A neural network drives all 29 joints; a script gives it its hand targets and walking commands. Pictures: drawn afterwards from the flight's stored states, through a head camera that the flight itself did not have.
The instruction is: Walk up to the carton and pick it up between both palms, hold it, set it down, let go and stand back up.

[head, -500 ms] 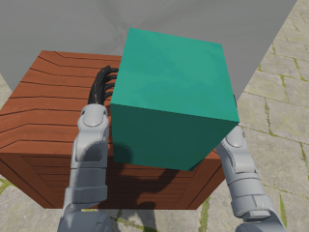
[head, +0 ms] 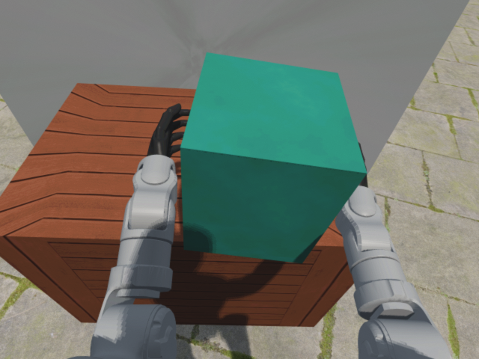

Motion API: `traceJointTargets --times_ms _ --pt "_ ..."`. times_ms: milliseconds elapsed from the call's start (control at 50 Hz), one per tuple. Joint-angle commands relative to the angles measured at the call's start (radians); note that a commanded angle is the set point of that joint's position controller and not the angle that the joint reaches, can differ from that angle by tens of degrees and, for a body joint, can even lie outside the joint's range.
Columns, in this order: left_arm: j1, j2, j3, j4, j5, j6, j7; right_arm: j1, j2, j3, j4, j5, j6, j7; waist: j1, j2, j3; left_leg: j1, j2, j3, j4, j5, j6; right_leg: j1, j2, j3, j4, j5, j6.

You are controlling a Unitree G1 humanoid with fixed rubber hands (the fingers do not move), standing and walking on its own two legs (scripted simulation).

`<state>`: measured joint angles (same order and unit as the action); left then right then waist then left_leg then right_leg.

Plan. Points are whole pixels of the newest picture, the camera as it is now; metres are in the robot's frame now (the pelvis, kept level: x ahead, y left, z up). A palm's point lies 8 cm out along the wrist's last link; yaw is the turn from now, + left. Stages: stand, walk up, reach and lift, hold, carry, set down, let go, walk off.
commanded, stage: set down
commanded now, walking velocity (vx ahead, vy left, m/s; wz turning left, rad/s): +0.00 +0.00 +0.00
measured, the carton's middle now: (257, 165) +0.40 -0.04 +0.10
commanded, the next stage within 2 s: none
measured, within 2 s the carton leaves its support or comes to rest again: neither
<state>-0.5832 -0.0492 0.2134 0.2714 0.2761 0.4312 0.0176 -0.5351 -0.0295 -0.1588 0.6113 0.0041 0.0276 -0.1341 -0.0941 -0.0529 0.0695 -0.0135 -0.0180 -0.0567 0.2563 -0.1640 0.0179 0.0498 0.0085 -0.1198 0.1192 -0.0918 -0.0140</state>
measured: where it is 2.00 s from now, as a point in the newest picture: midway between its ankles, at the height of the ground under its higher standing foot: outside the picture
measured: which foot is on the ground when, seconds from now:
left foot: down 0.00-1.00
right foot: down 0.00-1.00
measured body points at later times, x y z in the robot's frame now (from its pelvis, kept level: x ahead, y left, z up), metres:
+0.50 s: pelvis +0.00 -0.01 +0.00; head +0.01 +0.00 +0.45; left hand +0.43 +0.10 +0.12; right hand +0.38 -0.21 +0.10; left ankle -0.01 +0.11 -0.75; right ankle -0.01 -0.11 -0.75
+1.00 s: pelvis +0.01 -0.01 +0.00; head +0.03 +0.00 +0.45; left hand +0.45 +0.09 +0.11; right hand +0.40 -0.22 +0.09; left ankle -0.01 +0.11 -0.75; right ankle -0.01 -0.11 -0.75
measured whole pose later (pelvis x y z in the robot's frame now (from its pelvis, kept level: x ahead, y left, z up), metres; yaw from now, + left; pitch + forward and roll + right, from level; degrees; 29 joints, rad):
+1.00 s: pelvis +0.01 -0.01 +0.00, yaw +0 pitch +7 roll -1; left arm -0.80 -0.03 0.36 0.84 0.26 0.11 0.04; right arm -0.71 0.00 -0.44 0.88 -0.26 -0.07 -0.07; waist -0.10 0.01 -0.09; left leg -0.21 -0.02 -0.07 0.21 -0.11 0.01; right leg -0.16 0.01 -0.12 0.09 -0.06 -0.02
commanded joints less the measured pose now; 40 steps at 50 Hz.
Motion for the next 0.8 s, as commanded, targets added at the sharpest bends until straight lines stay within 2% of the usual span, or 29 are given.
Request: traceJointTargets --times_ms 0,20,100,180,200,240,300,340,380,420,440,560,680,780 --pt "-0.586 -0.42 -0.385 -0.137 -0.088 -0.108 -0.115 -0.79 0.287 0.258 -0.311 -0.006 -0.119 0.113 -0.016 0.075 -0.549 0.09 0.001 0.001 -0.002 0.359 -0.071 0.213 0.036 -0.006 0.08 0.417 0.037" --pt "-0.587 -0.428 -0.384 -0.115 -0.085 -0.116 -0.115 -0.804 0.299 0.261 -0.312 -0.021 -0.124 0.113 -0.013 0.058 -0.58 0.098 0.0 0.0 0.002 0.363 -0.064 0.21 0.032 -0.005 0.086 0.436 0.039" --pt "-0.611 -0.436 -0.366 -0.067 -0.072 -0.152 -0.103 -0.843 0.31 0.246 -0.27 -0.043 -0.145 0.124 -0.005 0.057 -0.598 0.071 0.004 -0.01 -0.003 0.38 -0.063 0.228 0.033 0.001 0.088 0.468 0.035" --pt "-0.629 -0.432 -0.317 -0.003 -0.057 -0.163 -0.103 -0.849 0.33 0.215 -0.202 -0.056 -0.146 0.128 0.001 0.052 -0.561 0.021 -0.001 -0.003 -0.024 0.296 -0.052 0.241 0.021 0.006 0.09 0.447 0.039" --pt "-0.65 -0.428 -0.306 0.013 -0.065 -0.174 -0.105 -0.872 0.336 0.207 -0.196 -0.068 -0.148 0.132 0.003 0.032 -0.59 0.013 -0.002 -0.007 -0.025 0.283 -0.047 0.245 0.023 0.002 0.096 0.454 0.044" --pt "-0.671 -0.443 -0.312 0.01 -0.067 -0.198 -0.1 -0.893 0.342 0.188 -0.199 -0.088 -0.166 0.138 -0.002 0.04 -0.645 0.026 -0.004 -0.005 -0.025 0.303 -0.045 0.245 0.027 0.0 0.103 0.481 0.048" --pt "-0.663 -0.452 -0.285 0.058 -0.049 -0.236 -0.1 -0.88 0.381 0.207 -0.202 -0.089 -0.189 0.136 0.012 0.04 -0.695 -0.023 -0.011 -0.002 -0.016 0.377 -0.021 0.325 0.017 0.021 0.134 0.646 0.064" --pt "-0.649 -0.44 -0.257 0.115 -0.034 -0.236 -0.107 -0.85 0.374 0.192 -0.125 -0.107 -0.173 0.134 0.006 0.036 -0.614 -0.076 -0.009 -0.003 -0.035 0.339 -0.025 0.34 0.015 0.024 0.13 0.638 0.06" --pt "-0.653 -0.41 -0.215 0.171 -0.028 -0.231 -0.118 -0.843 0.371 0.163 -0.071 -0.12 -0.155 0.135 0.01 0.014 -0.549 -0.111 -0.014 -0.001 -0.063 0.238 -0.01 0.327 0.006 0.021 0.125 0.559 0.064" --pt "-0.687 -0.405 -0.214 0.168 -0.047 -0.246 -0.118 -0.883 0.371 0.145 -0.092 -0.133 -0.168 0.136 0.001 0.014 -0.594 -0.125 -0.013 -0.001 -0.068 0.215 0.002 0.328 0.001 0.026 0.124 0.538 0.065" --pt "-0.707 -0.412 -0.218 0.166 -0.052 -0.257 -0.117 -0.896 0.378 0.142 -0.101 -0.133 -0.175 0.138 -0.001 0.022 -0.618 -0.116 -0.011 -0.001 -0.064 0.234 0.003 0.327 0.004 0.028 0.128 0.569 0.066" --pt "-0.779 -0.458 -0.222 0.2 -0.047 -0.338 -0.101 -0.917 0.424 0.112 -0.058 -0.186 -0.215 0.148 -0.015 0.063 -0.743 -0.114 -0.01 -0.008 -0.039 0.335 -0.01 0.343 0.01 0.028 0.148 0.685 0.057" --pt "-0.799 -0.479 -0.21 0.327 -0.048 -0.369 -0.094 -0.938 0.44 0.079 0.018 -0.222 -0.21 0.159 -0.021 0.059 -0.735 -0.094 0.0 -0.018 -0.039 0.342 -0.023 0.263 0.011 0.015 0.124 0.621 0.044" --pt "-0.83 -0.478 -0.194 0.345 -0.055 -0.383 -0.085 -0.969 0.431 0.046 0.034 -0.244 -0.203 0.171 -0.022 0.068 -0.753 -0.054 0.004 -0.02 -0.028 0.356 -0.036 0.202 0.022 0.006 0.11 0.57 0.036"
